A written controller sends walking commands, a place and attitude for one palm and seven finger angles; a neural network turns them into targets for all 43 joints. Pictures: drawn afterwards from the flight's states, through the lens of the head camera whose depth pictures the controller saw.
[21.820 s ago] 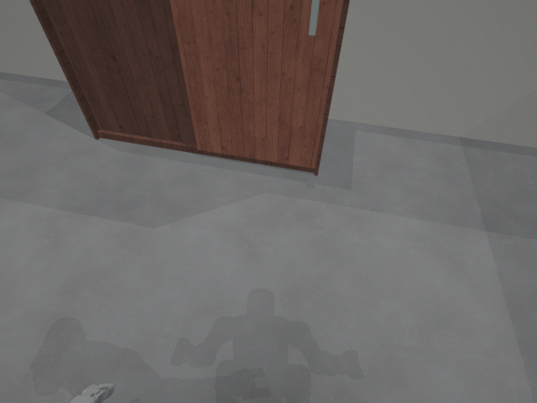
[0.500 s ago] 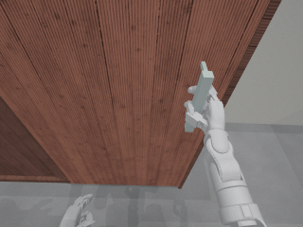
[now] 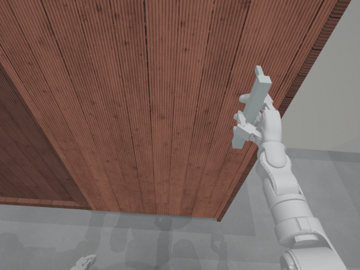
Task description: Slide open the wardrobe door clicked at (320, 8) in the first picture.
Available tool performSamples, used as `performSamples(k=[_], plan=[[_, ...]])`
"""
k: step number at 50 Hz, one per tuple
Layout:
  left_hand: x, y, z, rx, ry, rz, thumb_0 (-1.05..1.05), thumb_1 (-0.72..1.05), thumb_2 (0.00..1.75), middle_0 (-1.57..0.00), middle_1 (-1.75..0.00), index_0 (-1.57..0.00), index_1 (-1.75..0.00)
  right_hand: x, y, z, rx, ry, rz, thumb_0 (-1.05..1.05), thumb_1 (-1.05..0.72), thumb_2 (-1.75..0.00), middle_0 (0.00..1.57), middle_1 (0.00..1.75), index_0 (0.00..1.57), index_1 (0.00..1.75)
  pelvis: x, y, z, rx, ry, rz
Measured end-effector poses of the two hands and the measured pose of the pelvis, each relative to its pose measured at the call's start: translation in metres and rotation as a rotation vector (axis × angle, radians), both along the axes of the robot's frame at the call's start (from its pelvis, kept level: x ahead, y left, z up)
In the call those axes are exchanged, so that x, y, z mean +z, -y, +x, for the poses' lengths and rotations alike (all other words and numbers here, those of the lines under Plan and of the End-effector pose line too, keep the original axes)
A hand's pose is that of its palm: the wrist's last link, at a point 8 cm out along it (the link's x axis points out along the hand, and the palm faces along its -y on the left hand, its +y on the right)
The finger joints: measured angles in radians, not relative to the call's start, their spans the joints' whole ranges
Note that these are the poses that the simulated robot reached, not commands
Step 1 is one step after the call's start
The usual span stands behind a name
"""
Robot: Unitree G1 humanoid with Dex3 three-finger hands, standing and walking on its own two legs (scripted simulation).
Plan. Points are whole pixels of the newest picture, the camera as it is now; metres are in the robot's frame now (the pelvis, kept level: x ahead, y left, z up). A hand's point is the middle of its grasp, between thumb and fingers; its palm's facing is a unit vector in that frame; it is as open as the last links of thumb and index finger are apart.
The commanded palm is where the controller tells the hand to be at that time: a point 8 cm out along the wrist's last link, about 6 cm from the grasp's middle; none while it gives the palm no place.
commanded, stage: step sideways, sliding the door along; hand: right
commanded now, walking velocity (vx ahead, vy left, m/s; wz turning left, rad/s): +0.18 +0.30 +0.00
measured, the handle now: (246, 110) +0.46 -0.13 +0.12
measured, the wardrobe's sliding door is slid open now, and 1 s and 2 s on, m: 0.00 0.05 0.37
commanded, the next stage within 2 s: none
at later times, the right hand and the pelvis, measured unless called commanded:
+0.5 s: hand (234, 123) +0.41 -0.09 +0.12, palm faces +0.24 +0.97 -0.05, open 6.1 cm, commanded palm +0.38 -0.07 +0.12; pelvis +0.05 +0.10 +0.02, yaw -5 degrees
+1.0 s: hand (211, 117) +0.42 -0.04 +0.12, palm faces +0.49 +0.87 -0.06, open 6.5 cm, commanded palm +0.38 +0.00 +0.12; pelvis +0.11 +0.23 +0.03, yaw -4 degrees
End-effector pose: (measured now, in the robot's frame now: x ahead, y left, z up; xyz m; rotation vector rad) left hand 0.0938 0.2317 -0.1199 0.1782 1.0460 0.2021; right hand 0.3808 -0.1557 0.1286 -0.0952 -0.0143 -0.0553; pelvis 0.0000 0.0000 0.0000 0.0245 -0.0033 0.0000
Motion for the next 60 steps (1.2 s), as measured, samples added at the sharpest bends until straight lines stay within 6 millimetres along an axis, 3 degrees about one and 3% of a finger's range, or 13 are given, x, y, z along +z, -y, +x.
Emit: performSamples(k=[6, 11, 15, 23, 29, 31, 38, 46, 50, 54, 60], plan=[[0.008, -0.015, 0.028, -0.093, -0.043, 0.03, 0.01, 0.9, 0.9, -0.21, -0.3, -0.2, -0.3, 0.0, -0.003, 0.0, -0.028, 0.0, 0.015, 0.0, -0.7, -0.84, 0.37, 1.36, 0.27, 1.4, 0.01, -0.013, 0.015, -0.067, 0.027, -0.017], [0.015, -0.021, 0.078, -0.148, 0.051, 0.062, 0.01, 0.9, 0.9, -0.21, -0.3, -0.2, -0.3, -0.006, -0.002, 0.002, -0.011, 0.07, 0.035, -0.01, -0.7, -0.84, 0.39, 1.38, 0.27, 1.4, 0.003, -0.015, 0.021, -0.05, 0.022, -0.024], [0.029, -0.017, 0.113, -0.184, 0.128, 0.014, 0.01, 0.9, 0.9, -0.2, -0.3, -0.2, -0.3, -0.006, -0.004, 0.002, -0.026, 0.079, 0.035, -0.01, -0.71, -0.84, 0.38, 1.39, 0.25, 1.4, 0.008, -0.032, 0.019, -0.044, 0.05, -0.021], [0.047, -0.022, 0.158, -0.322, 0.193, -0.058, 0.01, 0.9, 0.9, -0.21, -0.3, -0.2, -0.3, -0.005, -0.014, 0.0, -0.136, 0.057, 0.045, 0.0, -0.74, -0.85, 0.32, 1.4, 0.24, 1.4, 0.02, -0.086, 0.037, -0.079, 0.055, 0.036], [0.026, -0.056, 0.196, -0.374, 0.245, -0.132, 0.01, 0.9, 0.9, -0.21, -0.3, -0.21, -0.3, -0.006, -0.025, -0.001, -0.292, 0.088, -0.015, -0.01, -0.7, -0.85, 0.37, 1.4, 0.21, 1.4, 0.0, -0.142, 0.065, -0.116, 0.052, 0.012], [0.018, -0.074, 0.207, -0.362, 0.252, -0.121, 0.01, 0.9, 0.9, -0.21, -0.3, -0.21, -0.3, -0.005, -0.029, -0.001, -0.343, 0.089, -0.038, -0.01, -0.68, -0.85, 0.39, 1.4, 0.19, 1.4, -0.001, -0.15, 0.068, -0.135, 0.046, 0.022], [0.027, -0.133, 0.209, -0.282, 0.206, 0.005, 0.01, 0.9, 0.9, -0.2, -0.3, -0.2, -0.3, -0.007, -0.043, -0.001, -0.365, 0.121, 0.024, 0.01, -0.7, -0.85, 0.43, 1.4, 0.16, 1.4, 0.005, -0.163, 0.075, -0.123, 0.033, 0.007], [0.053, -0.169, 0.198, -0.334, 0.15, -0.014, 0.01, 0.9, 0.9, -0.2, -0.3, -0.2, -0.3, -0.005, -0.068, -0.001, -0.418, 0.087, 0.048, 0.01, -0.69, -0.85, 0.38, 1.4, 0.21, 1.4, 0.028, -0.202, 0.095, -0.092, 0.041, 0.054], [0.05, -0.182, 0.211, -0.343, 0.196, -0.06, 0.01, 0.9, 0.9, -0.2, -0.3, -0.2, -0.3, -0.004, -0.083, -0.002, -0.455, 0.074, 0.011, -0.01, -0.67, -0.85, 0.4, 1.4, 0.19, 1.4, 0.025, -0.229, 0.108, -0.074, 0.053, 0.048], [0.035, -0.198, 0.235, -0.348, 0.265, -0.138, 0.01, 0.9, 0.9, -0.21, -0.3, -0.2, -0.3, -0.004, -0.101, -0.003, -0.514, 0.08, -0.065, -0.04, -0.64, -0.85, 0.42, 1.4, 0.14, 1.4, 0.01, -0.263, 0.121, -0.072, 0.062, 0.017], [0.034, -0.229, 0.257, -0.283, 0.298, -0.094, 0.01, 0.9, 0.9, -0.21, -0.3, -0.2, -0.3, -0.003, -0.133, -0.005, -0.538, 0.048, -0.065, -0.05, -0.66, -0.83, 0.39, 1.37, 0.12, 1.4, 0.018, -0.271, 0.118, -0.078, 0.002, -0.025]])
